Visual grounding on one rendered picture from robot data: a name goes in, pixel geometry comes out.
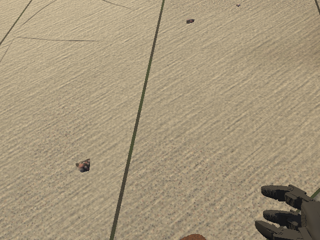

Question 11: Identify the robot right hand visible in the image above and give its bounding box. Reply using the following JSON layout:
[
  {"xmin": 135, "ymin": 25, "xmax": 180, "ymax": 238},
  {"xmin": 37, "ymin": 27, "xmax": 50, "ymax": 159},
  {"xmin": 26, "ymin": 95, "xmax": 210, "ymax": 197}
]
[{"xmin": 255, "ymin": 184, "xmax": 320, "ymax": 240}]

